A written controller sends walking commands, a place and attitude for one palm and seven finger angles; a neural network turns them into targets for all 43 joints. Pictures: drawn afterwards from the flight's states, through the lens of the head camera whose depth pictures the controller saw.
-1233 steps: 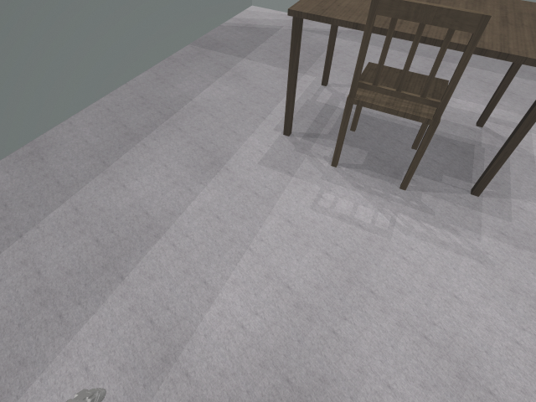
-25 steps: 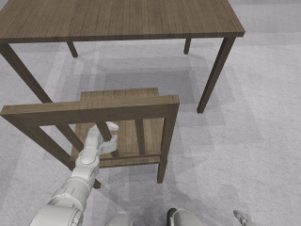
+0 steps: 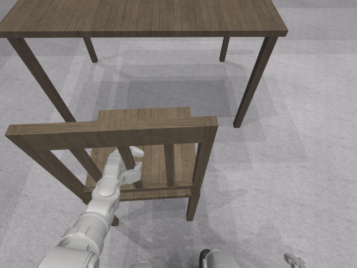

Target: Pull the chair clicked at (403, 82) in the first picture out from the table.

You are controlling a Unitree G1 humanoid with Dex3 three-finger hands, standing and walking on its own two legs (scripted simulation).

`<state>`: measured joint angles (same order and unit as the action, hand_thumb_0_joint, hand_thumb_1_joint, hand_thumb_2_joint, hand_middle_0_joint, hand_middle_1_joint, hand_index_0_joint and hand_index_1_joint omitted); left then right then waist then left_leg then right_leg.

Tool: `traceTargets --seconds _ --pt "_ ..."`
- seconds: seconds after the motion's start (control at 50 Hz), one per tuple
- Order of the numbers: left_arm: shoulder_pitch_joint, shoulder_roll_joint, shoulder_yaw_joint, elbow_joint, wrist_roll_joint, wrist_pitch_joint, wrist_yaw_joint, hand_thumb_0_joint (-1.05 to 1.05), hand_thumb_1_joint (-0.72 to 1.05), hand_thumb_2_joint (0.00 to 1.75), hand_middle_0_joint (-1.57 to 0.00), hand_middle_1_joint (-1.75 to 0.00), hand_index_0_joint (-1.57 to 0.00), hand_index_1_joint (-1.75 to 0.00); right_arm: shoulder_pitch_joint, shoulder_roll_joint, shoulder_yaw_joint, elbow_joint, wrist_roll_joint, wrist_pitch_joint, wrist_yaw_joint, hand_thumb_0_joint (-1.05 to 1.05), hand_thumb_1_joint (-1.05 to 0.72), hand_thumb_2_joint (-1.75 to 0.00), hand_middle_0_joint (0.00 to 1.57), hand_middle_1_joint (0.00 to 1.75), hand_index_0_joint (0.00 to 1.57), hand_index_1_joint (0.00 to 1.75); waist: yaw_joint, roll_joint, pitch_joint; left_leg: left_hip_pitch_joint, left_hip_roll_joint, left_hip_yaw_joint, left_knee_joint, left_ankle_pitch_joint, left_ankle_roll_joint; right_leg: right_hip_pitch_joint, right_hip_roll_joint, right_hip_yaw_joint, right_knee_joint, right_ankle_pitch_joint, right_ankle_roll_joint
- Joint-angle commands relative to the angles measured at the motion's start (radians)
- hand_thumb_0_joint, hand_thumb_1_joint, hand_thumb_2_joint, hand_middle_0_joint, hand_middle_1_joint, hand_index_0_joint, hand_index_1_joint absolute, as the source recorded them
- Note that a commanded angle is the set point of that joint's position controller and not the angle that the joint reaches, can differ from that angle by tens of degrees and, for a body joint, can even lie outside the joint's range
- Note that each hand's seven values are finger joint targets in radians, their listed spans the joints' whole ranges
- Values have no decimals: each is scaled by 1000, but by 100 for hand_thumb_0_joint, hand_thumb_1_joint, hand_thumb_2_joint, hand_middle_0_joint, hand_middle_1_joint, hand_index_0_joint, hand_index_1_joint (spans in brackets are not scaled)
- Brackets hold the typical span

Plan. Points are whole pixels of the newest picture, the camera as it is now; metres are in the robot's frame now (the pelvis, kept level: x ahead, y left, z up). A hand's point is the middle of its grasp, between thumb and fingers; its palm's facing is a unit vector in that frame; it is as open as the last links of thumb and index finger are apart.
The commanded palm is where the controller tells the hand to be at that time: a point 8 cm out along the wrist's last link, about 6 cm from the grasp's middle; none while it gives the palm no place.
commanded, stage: step backward, pulling the chair out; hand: left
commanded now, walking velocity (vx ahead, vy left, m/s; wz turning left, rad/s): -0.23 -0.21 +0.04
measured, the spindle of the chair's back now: (131, 168) +0.37 +0.13 -0.09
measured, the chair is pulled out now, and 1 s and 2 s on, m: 0.47 0.58 0.58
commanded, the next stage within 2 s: stop walking, hand still on the chair in 0.18 s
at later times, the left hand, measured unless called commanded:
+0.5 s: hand (133, 205) +0.26 +0.11 -0.06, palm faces -0.05 -0.99 -0.16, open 5.4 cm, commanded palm +0.25 +0.16 -0.04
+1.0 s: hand (132, 211) +0.25 +0.11 -0.06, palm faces -0.02 -0.99 -0.15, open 5.5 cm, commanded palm +0.23 +0.16 -0.04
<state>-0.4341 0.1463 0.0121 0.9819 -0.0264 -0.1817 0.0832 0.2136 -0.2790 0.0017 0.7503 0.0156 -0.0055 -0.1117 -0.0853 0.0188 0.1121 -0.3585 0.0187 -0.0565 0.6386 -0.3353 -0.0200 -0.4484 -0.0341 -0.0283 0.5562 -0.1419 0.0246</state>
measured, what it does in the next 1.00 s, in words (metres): steps on the spot: right foot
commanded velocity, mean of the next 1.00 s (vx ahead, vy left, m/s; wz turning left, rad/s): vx -0.07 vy -0.01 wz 0.01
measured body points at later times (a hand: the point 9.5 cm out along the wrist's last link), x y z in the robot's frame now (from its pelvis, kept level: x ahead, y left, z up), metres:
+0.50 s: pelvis -0.05 -0.01 +0.01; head -0.01 -0.01 +0.46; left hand +0.26 +0.16 -0.04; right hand +0.03 -0.28 -0.11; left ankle +0.01 +0.13 -0.72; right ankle +0.01 -0.15 -0.72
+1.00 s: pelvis -0.01 -0.02 +0.02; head +0.02 -0.02 +0.47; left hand +0.25 +0.16 -0.04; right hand +0.13 -0.26 -0.09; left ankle +0.01 +0.13 -0.72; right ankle +0.01 -0.15 -0.72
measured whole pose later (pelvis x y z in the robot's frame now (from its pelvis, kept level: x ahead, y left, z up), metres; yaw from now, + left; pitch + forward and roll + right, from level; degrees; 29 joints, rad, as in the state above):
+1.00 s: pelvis -0.01 -0.02 +0.02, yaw -2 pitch -1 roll +0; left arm -0.03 0.13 -0.05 0.66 -0.04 -0.09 0.08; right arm 0.16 -0.21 0.04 0.69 0.01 -0.03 -0.11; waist -0.02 0.02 0.07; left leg -0.21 0.06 -0.02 0.45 -0.22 -0.05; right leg -0.22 -0.01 0.00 0.43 -0.19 0.02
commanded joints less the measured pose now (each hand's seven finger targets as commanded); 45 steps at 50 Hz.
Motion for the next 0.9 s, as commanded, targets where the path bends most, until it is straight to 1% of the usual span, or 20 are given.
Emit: traceTargets --seconds 0.0,0.02,0.04,0.08,0.1,0.12,0.14,0.16,0.18,0.22,0.26,0.28,0.3,0.32,0.46,0.58,0.64,0.68,0.76,0.88 --pt "-282 101 -24 -207 -5 -48 -7 0 90 90 -50 -145 -50 -145 0 -106 -35 -129 -1 -28 -4 0 -90 -90 20 30 20 30 67 169 -371 40 281 -215 -288 358 128 240 -18 24 141 -131 -8" --pt "-358 95 -42 -272 -5 -53 -13 0 90 90 -50 -145 -50 -145 -24 -98 -30 -132 -16 -25 -1 0 -90 -90 20 30 20 30 64 300 -357 35 307 -254 -299 405 158 210 -13 26 207 -228 -13" --pt "-366 91 -37 -260 -1 -53 -11 0 90 90 -50 -145 -50 -145 4 -88 -32 -121 -21 -23 3 0 -90 -90 20 30 20 30 62 296 -362 94 311 -255 -246 555 173 190 -12 37 200 -256 -20" --pt "-333 92 -29 -188 5 -49 -10 0 90 90 -50 -145 -50 -145 57 -105 -46 -97 -13 -26 18 0 -90 -90 20 30 20 30 59 162 -381 232 291 -216 -106 796 145 207 -15 49 28 -93 -32" --pt "-345 89 -39 -177 9 -52 -14 0 90 90 -50 -145 -50 -145 64 -112 -48 -96 -6 -29 22 0 -90 -90 20 30 20 30 55 121 -401 243 267 -187 -64 803 117 263 -28 59 -52 69 -37" --pt "-349 116 -30 -151 9 -47 -19 0 90 90 -50 -145 -50 -145 60 -116 -48 -92 1 -34 19 0 -90 -90 20 30 20 30 52 75 -385 205 244 -168 -71 718 90 312 -46 68 -87 183 -40" --pt "-353 110 -40 -136 12 -51 -24 0 90 90 -50 -145 -50 -145 42 -109 -44 -98 3 -41 18 0 -90 -90 20 30 20 30 53 110 -344 150 214 -132 -95 585 65 308 -68 68 -98 191 -45" --pt "-363 128 -35 -149 15 -54 -22 0 90 90 -50 -145 -50 -145 45 -112 -40 -97 2 -41 15 0 -90 -90 20 30 20 30 48 134 -362 133 199 -106 -133 505 47 314 -72 70 -74 181 -47" --pt "-358 168 -3 -144 8 -55 -13 0 90 90 -50 -145 -50 -145 52 -120 -47 -93 6 -39 6 0 -90 -90 20 30 20 30 50 87 -415 132 185 -87 -120 493 40 353 -73 86 -61 216 -47" --pt "-309 193 10 -115 0 -49 -11 0 90 90 -50 -145 -50 -145 42 -114 -43 -97 16 -37 0 0 -90 -90 20 30 20 30 52 57 -431 111 157 -58 -109 385 28 358 -108 118 -66 216 -57" --pt "-307 212 26 -114 -3 -49 -8 0 90 90 -50 -145 -50 -145 21 -94 -34 -114 19 -34 -2 0 -90 -90 20 30 20 30 60 3 -409 70 112 -25 -86 175 20 297 -152 175 -124 15 -59" --pt "-314 251 48 -307 -2 -61 -2 0 90 90 -50 -145 -50 -145 2 -78 -29 -156 18 -31 0 0 -90 -90 20 30 20 30 68 -38 -427 91 81 -15 -77 52 18 287 -183 213 -184 -138 -67" --pt "-281 252 59 -293 -3 -52 6 0 90 90 -50 -145 -50 -145 -11 -69 -23 -161 22 -29 -6 0 -90 -90 20 30 20 30 67 -93 -408 110 52 5 -61 -28 19 248 -205 228 -235 -276 -73" --pt "-242 243 49 -287 -9 -33 11 0 90 90 -50 -145 -50 -145 -4 -77 -22 -150 27 -26 -9 0 -90 -90 20 30 20 30 64 -78 -376 156 36 12 -48 -52 17 183 -212 235 -277 -382 -89" --pt "-146 149 10 -363 2 1 13 0 90 90 -50 -145 -50 -145 -38 -63 -6 -177 8 -35 -19 0 -90 -90 20 30 20 30 66 5 -280 119 82 -67 -242 -120 65 196 -77 104 -188 -416 -27" --pt "-45 94 -40 -413 2 2 8 0 90 90 -50 -145 -50 -145 -40 -52 1 -171 6 -54 -17 0 -90 -90 20 30 20 30 70 99 -255 107 124 -99 -349 -31 85 285 -22 45 -127 -193 -23" --pt "19 107 -39 -443 9 5 10 0 90 90 -50 -145 -50 -145 -32 -58 -2 -158 3 -75 -13 0 -90 -90 20 30 20 30 71 88 -267 169 132 -80 -331 159 70 290 -27 34 -154 -102 -20" --pt "49 100 -47 -463 14 6 13 0 90 90 -50 -145 -50 -145 -32 -58 -3 -156 -1 -85 -7 0 -90 -90 20 30 20 30 73 78 -265 176 131 -61 -316 196 56 294 -35 38 -173 -80 -22" --pt "118 107 -40 -504 17 14 18 0 90 90 -50 -145 -50 -145 -30 -65 -10 -153 -6 -95 -2 0 -90 -90 20 30 20 30 70 48 -298 250 121 -17 -248 401 33 304 -53 50 -169 120 -33" --pt "181 116 -31 -547 16 30 19 0 90 90 -50 -145 -50 -145 -57 -57 -8 -172 -8 -77 -3 0 -90 -90 20 30 20 30 68 18 -331 258 104 10 -210 431 21 343 -84 81 -162 283 -43"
